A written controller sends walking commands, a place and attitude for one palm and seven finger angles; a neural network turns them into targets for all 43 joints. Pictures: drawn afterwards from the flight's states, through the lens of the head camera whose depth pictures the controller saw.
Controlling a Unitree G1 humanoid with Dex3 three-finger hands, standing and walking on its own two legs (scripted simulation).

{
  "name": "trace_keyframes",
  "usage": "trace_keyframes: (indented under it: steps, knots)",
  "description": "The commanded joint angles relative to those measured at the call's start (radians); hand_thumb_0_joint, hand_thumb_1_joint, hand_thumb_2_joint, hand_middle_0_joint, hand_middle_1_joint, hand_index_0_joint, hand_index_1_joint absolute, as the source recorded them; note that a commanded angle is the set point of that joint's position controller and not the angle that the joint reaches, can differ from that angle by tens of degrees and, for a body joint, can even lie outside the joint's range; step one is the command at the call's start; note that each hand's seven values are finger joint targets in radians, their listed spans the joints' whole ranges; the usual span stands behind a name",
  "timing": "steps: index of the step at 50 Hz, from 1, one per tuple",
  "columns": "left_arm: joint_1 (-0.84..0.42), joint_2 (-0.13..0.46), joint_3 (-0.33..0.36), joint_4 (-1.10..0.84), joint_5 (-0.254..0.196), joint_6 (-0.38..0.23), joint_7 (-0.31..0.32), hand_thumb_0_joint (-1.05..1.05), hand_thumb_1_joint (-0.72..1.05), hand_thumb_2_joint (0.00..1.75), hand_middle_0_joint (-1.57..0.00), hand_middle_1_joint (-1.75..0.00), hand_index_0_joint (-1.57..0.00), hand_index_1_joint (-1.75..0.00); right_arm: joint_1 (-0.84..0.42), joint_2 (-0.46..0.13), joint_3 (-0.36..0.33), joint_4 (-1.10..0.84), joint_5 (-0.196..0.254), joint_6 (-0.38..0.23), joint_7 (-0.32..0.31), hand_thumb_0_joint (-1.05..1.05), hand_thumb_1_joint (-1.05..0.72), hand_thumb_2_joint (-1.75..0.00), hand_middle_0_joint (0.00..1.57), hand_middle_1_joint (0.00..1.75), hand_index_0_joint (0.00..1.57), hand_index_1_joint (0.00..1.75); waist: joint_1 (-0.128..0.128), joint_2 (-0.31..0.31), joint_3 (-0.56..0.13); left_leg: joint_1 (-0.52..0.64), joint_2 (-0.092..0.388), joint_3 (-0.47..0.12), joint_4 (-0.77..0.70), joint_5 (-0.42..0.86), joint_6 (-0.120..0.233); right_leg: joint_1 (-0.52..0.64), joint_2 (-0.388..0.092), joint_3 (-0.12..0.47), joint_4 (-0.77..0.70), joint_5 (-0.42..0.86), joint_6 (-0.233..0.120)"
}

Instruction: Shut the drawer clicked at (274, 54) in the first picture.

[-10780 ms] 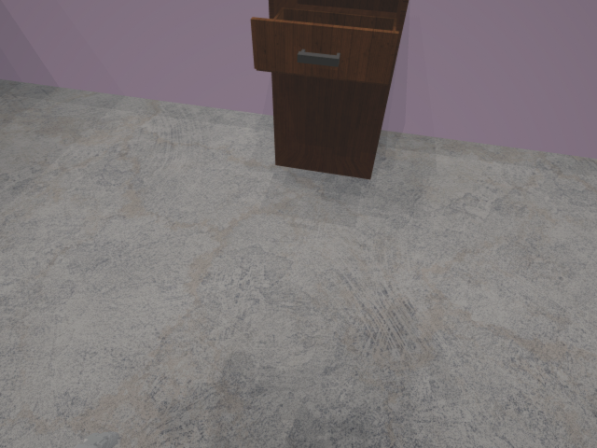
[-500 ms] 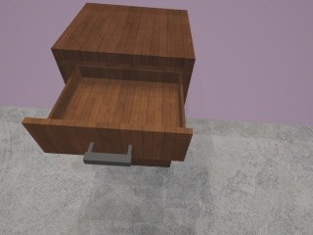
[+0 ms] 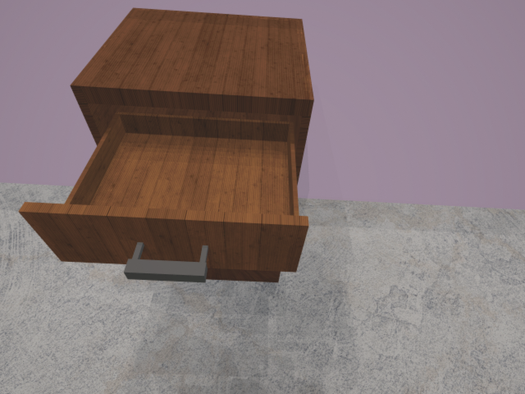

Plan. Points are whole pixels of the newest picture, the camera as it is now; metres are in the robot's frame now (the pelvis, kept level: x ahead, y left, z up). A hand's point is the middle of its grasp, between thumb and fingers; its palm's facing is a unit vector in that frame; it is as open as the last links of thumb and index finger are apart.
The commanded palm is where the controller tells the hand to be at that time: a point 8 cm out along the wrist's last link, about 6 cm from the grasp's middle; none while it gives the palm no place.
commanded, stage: shuffle to correct the standing spot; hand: left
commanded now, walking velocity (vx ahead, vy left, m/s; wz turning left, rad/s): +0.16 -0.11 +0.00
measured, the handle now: (169, 259) +0.33 +0.18 -0.02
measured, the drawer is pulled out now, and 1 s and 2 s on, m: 0.30 0.30 0.30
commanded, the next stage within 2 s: come to a stop and stand still in 0.06 s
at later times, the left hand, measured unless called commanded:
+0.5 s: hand out of the picture +0.02 +0.12 -0.18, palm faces +0.02 -0.99 -0.16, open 7.4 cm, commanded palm none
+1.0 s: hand out of the picture +0.01 +0.16 -0.17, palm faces +0.00 -0.98 -0.18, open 7.4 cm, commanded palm none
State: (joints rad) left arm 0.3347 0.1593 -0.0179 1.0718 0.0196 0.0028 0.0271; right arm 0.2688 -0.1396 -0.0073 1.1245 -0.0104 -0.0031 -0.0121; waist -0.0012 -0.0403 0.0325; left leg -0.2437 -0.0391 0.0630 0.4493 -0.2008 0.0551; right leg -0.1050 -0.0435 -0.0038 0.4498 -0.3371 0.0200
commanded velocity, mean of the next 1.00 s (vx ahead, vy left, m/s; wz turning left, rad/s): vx -0.01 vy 0.02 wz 0.00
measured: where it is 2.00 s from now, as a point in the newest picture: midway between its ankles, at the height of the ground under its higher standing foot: outside the picture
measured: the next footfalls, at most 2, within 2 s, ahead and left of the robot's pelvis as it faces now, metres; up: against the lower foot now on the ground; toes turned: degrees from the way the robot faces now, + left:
none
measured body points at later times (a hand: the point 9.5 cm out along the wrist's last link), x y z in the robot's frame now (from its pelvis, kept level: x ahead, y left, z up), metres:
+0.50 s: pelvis +0.04 -0.04 +0.00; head +0.07 -0.03 +0.45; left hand +0.02 +0.17 -0.17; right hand +0.07 -0.27 -0.16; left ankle +0.03 +0.08 -0.74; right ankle -0.06 -0.14 -0.74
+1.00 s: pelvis +0.00 -0.02 +0.00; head +0.02 +0.00 +0.45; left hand +0.01 +0.21 -0.16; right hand +0.02 -0.25 -0.15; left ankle +0.03 +0.08 -0.74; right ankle -0.06 -0.14 -0.74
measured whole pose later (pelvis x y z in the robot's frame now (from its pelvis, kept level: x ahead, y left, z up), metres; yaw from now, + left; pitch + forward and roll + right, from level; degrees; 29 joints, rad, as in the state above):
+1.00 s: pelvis +0.00 -0.02 +0.00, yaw +0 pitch -1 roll +0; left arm 0.30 0.18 -0.02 1.02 0.01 0.00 0.03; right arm 0.24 -0.16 0.00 1.09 0.00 0.00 -0.01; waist 0.00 -0.04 0.05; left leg -0.23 -0.01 0.05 0.42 -0.18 0.03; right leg -0.08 -0.02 -0.02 0.40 -0.31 0.01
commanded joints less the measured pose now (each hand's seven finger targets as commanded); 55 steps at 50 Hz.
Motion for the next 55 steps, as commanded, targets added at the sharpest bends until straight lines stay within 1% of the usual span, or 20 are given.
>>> trace_keyframes:
  steps: [1,3,6,8,10,13,14,17,20,23,25,26,28,30,35,38,42,45,46,55]
  knots:
    - [0.115,0.074,0.014,-0.021,0.005,-0.013,0.001,0.00,0.90,0.90,-0.20,-0.30,-0.20,-0.30,0.064,-0.141,-0.031,-0.026,0.002,-0.008,-0.004,0.00,-0.90,-0.90,0.20,0.30,0.20,0.30,0.011,0.100,0.087,-0.002,0.187,-0.242,-0.211,-0.355,0.039,-0.172,0.000,-0.033,-0.033,-0.096,-0.050]
    - [0.131,0.068,0.014,-0.015,0.005,-0.018,0.001,0.00,0.90,0.90,-0.20,-0.30,-0.20,-0.30,0.063,-0.132,-0.033,-0.030,-0.001,-0.010,-0.003,0.00,-0.90,-0.90,0.20,0.30,0.20,0.30,0.013,0.068,0.082,-0.007,0.178,-0.226,-0.170,-0.323,0.037,-0.171,-0.009,-0.012,-0.050,-0.086,-0.060]
    - [0.128,0.072,0.016,-0.013,-0.001,-0.026,0.001,0.00,0.90,0.90,-0.20,-0.30,-0.20,-0.30,0.072,-0.105,-0.030,-0.030,0.002,-0.018,-0.004,0.00,-0.90,-0.90,0.20,0.30,0.20,0.30,0.005,0.026,0.074,0.010,0.150,-0.164,-0.078,-0.169,0.030,-0.164,-0.027,0.025,-0.079,-0.035,-0.076]
    - [0.136,0.076,0.020,-0.011,-0.002,-0.030,0.003,0.00,0.90,0.90,-0.20,-0.30,-0.20,-0.30,0.080,-0.096,-0.027,-0.032,0.003,-0.026,-0.006,0.00,-0.90,-0.90,0.20,0.30,0.20,0.30,0.002,-0.002,0.046,0.021,0.137,-0.124,-0.005,-0.030,0.026,-0.133,-0.041,0.044,-0.073,0.051,-0.085]
    - [0.145,0.074,0.023,-0.006,-0.005,-0.036,0.010,0.00,0.90,0.90,-0.20,-0.30,-0.20,-0.30,0.071,-0.078,-0.019,-0.030,0.005,-0.034,-0.012,0.00,-0.90,-0.90,0.20,0.30,0.20,0.30,0.005,-0.039,0.006,0.026,0.120,-0.080,0.066,0.154,0.014,-0.057,-0.062,0.066,-0.058,0.301,-0.087]
    - [0.155,0.077,0.022,-0.003,-0.012,-0.041,0.023,0.00,0.90,0.90,-0.20,-0.30,-0.20,-0.30,0.065,-0.073,-0.006,-0.019,0.009,-0.034,-0.025,0.00,-0.90,-0.90,0.20,0.30,0.20,0.30,0.004,-0.018,-0.019,0.057,0.113,-0.056,0.095,0.302,-0.008,0.003,-0.090,0.066,-0.012,0.749,-0.068]
    - [0.153,0.080,0.022,-0.002,-0.014,-0.044,0.026,0.00,0.90,0.90,-0.20,-0.30,-0.20,-0.30,0.064,-0.071,-0.004,-0.017,0.012,-0.032,-0.028,0.00,-0.90,-0.90,0.20,0.30,0.20,0.30,0.002,-0.021,-0.019,0.074,0.115,-0.052,0.091,0.320,-0.012,0.006,-0.098,0.062,-0.013,0.844,-0.056]
    - [0.144,0.098,0.026,-0.014,-0.016,-0.042,0.032,0.00,0.90,0.90,-0.20,-0.30,-0.20,-0.30,0.053,-0.082,-0.004,-0.022,0.018,-0.022,-0.035,0.00,-0.90,-0.90,0.20,0.30,0.20,0.30,0.005,-0.019,-0.002,0.084,0.113,-0.044,0.079,0.350,-0.019,0.017,-0.110,0.061,-0.008,0.975,-0.031]
    - [0.123,0.109,0.033,-0.036,-0.014,-0.033,0.036,0.00,0.90,0.90,-0.20,-0.30,-0.20,-0.30,0.030,-0.093,-0.012,-0.045,0.020,-0.012,-0.035,0.00,-0.90,-0.90,0.20,0.30,0.20,0.30,0.008,-0.017,-0.034,0.101,0.125,-0.048,0.069,0.354,-0.025,0.018,-0.121,0.071,0.000,0.923,-0.037]
    - [0.092,0.113,0.037,-0.064,-0.012,-0.024,0.037,0.00,0.90,0.90,-0.20,-0.30,-0.20,-0.30,0.006,-0.103,-0.018,-0.072,0.018,-0.008,-0.034,0.00,-0.90,-0.90,0.20,0.30,0.20,0.30,0.014,0.021,-0.040,0.125,0.141,-0.065,0.063,0.418,-0.026,-0.017,-0.116,0.082,-0.005,0.771,-0.051]
    - [0.077,0.118,0.036,-0.069,-0.011,-0.021,0.038,0.00,0.90,0.90,-0.20,-0.30,-0.20,-0.30,-0.010,-0.109,-0.020,-0.087,0.017,-0.004,-0.032,0.00,-0.90,-0.90,0.20,0.30,0.20,0.30,0.015,0.018,-0.048,0.125,0.142,-0.070,0.061,0.414,-0.027,-0.016,-0.114,0.089,-0.012,0.732,-0.054]
    - [0.070,0.121,0.034,-0.075,-0.010,-0.018,0.036,0.00,0.90,0.90,-0.20,-0.30,-0.20,-0.30,-0.013,-0.112,-0.020,-0.093,0.017,-0.004,-0.031,0.00,-0.90,-0.90,0.20,0.30,0.20,0.30,0.014,0.036,-0.047,0.134,0.144,-0.070,0.056,0.426,-0.025,-0.022,-0.109,0.086,-0.013,0.700,-0.054]
    - [0.060,0.120,0.033,-0.085,-0.009,-0.019,0.035,0.00,0.90,0.90,-0.20,-0.30,-0.20,-0.30,-0.024,-0.119,-0.020,-0.102,0.016,-0.005,-0.028,0.00,-0.90,-0.90,0.20,0.30,0.20,0.30,0.012,0.008,-0.066,0.148,0.147,-0.076,0.056,0.426,-0.023,-0.019,-0.105,0.078,-0.022,0.664,-0.050]
    - [0.046,0.119,0.030,-0.095,-0.009,-0.018,0.032,0.00,0.90,0.90,-0.20,-0.30,-0.20,-0.30,-0.031,-0.123,-0.020,-0.105,0.015,-0.005,-0.024,0.00,-0.90,-0.90,0.20,0.30,0.20,0.30,0.011,-0.011,-0.060,0.154,0.149,-0.085,0.037,0.392,-0.022,-0.030,-0.099,0.074,-0.041,0.597,-0.045]
    - [0.013,0.125,0.022,-0.109,-0.007,-0.015,0.023,0.00,0.90,0.90,-0.20,-0.30,-0.20,-0.30,-0.046,-0.129,-0.014,-0.105,0.012,-0.003,-0.012,0.00,-0.90,-0.90,0.20,0.30,0.20,0.30,0.009,-0.003,0.011,0.122,0.147,-0.113,-0.027,0.229,-0.019,-0.087,-0.079,0.076,-0.108,0.318,-0.039]
    - [0.009,0.132,0.021,-0.112,-0.008,-0.014,0.019,0.00,0.90,0.90,-0.20,-0.30,-0.20,-0.30,-0.045,-0.132,-0.011,-0.104,0.010,-0.006,-0.008,0.00,-0.90,-0.90,0.20,0.30,0.20,0.30,0.012,0.028,0.021,0.113,0.146,-0.123,-0.055,0.164,-0.017,-0.097,-0.073,0.073,-0.126,0.213,-0.041]
    - [0.013,0.135,0.020,-0.108,-0.008,-0.016,0.015,0.00,0.90,0.90,-0.20,-0.30,-0.20,-0.30,-0.027,-0.131,-0.007,-0.094,0.009,-0.011,-0.004,0.00,-0.90,-0.90,0.20,0.30,0.20,0.30,0.012,0.034,0.032,0.089,0.143,-0.135,-0.081,0.106,-0.015,-0.099,-0.068,0.066,-0.140,0.151,-0.042]
    - [0.026,0.126,0.018,-0.099,-0.008,-0.020,0.013,0.00,0.90,0.90,-0.20,-0.30,-0.20,-0.30,-0.009,-0.126,-0.007,-0.085,0.009,-0.016,-0.004,0.00,-0.90,-0.90,0.20,0.30,0.20,0.30,0.011,0.022,0.021,0.097,0.142,-0.137,-0.087,0.104,-0.014,-0.101,-0.069,0.064,-0.141,0.149,-0.044]
    - [0.026,0.126,0.017,-0.095,-0.009,-0.020,0.013,0.00,0.90,0.90,-0.20,-0.30,-0.20,-0.30,-0.007,-0.123,-0.006,-0.080,0.011,-0.016,-0.004,0.00,-0.90,-0.90,0.20,0.30,0.20,0.30,0.013,0.019,0.039,0.090,0.143,-0.137,-0.096,0.093,-0.012,-0.105,-0.065,0.061,-0.148,0.137,-0.044]
    - [0.076,0.100,0.012,-0.050,-0.012,-0.024,0.013,0.00,0.90,0.90,-0.20,-0.30,-0.20,-0.30,0.050,-0.112,-0.001,-0.042,0.013,-0.027,-0.009,0.00,-0.90,-0.90,0.20,0.30,0.20,0.30,0.011,0.052,0.017,0.094,0.143,-0.148,-0.101,0.104,-0.006,-0.096,-0.063,0.051,-0.134,0.137,-0.046]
